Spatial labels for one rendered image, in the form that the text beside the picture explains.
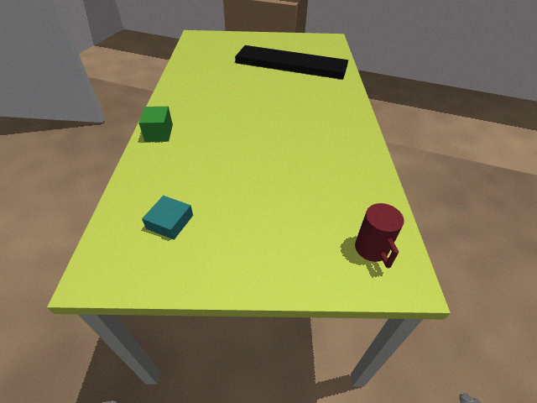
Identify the table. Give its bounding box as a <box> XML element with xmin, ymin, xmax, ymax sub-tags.
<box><xmin>47</xmin><ymin>30</ymin><xmax>450</xmax><ymax>387</ymax></box>

